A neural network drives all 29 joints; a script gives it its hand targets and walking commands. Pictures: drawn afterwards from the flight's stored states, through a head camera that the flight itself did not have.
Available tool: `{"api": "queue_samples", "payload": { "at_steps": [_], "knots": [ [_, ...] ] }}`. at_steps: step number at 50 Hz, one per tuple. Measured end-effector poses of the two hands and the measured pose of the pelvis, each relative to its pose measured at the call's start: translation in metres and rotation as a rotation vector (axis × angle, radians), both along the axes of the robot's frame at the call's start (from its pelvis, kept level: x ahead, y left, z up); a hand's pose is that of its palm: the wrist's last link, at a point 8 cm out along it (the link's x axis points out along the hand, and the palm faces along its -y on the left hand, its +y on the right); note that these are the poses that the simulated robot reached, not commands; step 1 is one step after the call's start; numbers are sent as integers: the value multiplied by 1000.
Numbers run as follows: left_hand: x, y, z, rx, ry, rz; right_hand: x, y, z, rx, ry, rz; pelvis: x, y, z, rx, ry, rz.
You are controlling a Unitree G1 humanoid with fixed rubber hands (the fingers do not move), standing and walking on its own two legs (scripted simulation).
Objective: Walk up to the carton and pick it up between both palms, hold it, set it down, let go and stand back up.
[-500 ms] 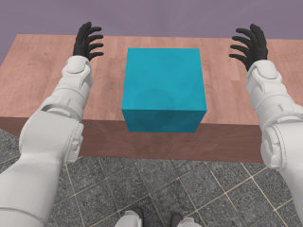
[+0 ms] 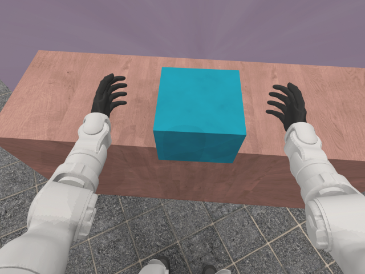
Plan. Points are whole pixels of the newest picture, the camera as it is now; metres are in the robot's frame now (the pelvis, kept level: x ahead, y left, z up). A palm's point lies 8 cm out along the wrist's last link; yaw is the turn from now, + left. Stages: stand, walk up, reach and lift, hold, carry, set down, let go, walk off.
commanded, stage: set down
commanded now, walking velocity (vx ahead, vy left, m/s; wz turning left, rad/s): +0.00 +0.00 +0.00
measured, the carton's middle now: (197, 116) +0.54 +0.01 -0.08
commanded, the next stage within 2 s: let go in 1.52 s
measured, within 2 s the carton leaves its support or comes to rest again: neither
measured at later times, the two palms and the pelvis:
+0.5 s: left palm (111, 171) +0.33 +0.21 -0.03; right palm (292, 184) +0.33 -0.21 -0.04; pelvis +0.01 +0.00 -0.01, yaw +1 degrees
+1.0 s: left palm (99, 194) +0.27 +0.23 -0.03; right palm (297, 212) +0.27 -0.21 -0.04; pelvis +0.05 -0.02 +0.02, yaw +0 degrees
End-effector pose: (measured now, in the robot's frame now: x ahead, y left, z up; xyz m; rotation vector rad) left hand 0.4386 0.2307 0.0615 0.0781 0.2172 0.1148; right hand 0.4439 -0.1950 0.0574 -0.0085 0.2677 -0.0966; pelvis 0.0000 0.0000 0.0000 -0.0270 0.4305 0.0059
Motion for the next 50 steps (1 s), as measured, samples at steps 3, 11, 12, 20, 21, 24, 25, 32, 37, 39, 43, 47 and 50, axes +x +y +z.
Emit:
{"api": "queue_samples", "payload": {
  "at_steps": [3, 11, 12, 20, 21, 24, 25, 32, 37, 39, 43, 47, 50],
  "knots": [
    [-12, 0, -12, -3, 13, -1, -14, -3, -12, -5, 23, -8, -3, 0, -1, 1, -13, 3],
    [-35, -4, -41, -12, 18, 6, -42, -12, -38, 4, 31, -28, -5, 1, -9, 4, -15, 3],
    [-36, -5, -42, -11, 13, 7, -43, -13, -40, 7, 27, -28, -5, 1, -11, 5, -13, 2],
    [-43, -13, -50, -11, 9, -19, -54, -16, -56, -3, 20, -14, -4, 1, -15, 10, -65, -5],
    [-51, -15, -55, -10, 17, -32, -62, -16, -61, -9, 18, -19, -2, 1, -13, 5, -81, 1],
    [-91, -20, -83, -26, 96, -51, -99, -17, -88, -22, 75, -48, 4, 2, -7, 1, -117, 16],
    [-106, -20, -94, -37, 131, -41, -114, -17, -97, -20, 104, -57, 6, 1, -5, 2, -132, 17],
    [-169, -4, -131, -60, 225, 95, -163, -24, -114, -30, 166, -30, 4, -5, -4, 22, -213, -3],
    [-147, -8, -119, -45, 184, 64, -147, -33, -100, -46, 158, -3, 8, -10, -5, 33, -204, -10],
    [-135, -10, -108, -41, 166, 44, -141, -31, -93, -42, 149, 9, 13, -11, -3, 35, -206, -13],
    [-126, -10, -86, -25, 163, 5, -144, -23, -88, -27, 167, 17, 25, -14, 5, 32, -269, -7],
    [-142, -7, -83, -21, 238, 4, -162, -18, -93, -31, 215, 11, 37, -15, 14, 34, -360, 1],
    [-164, -5, -94, -24, 323, 16, -177, -18, -98, -40, 247, 3, 45, -15, 18, 37, -409, 0]
  ]
}}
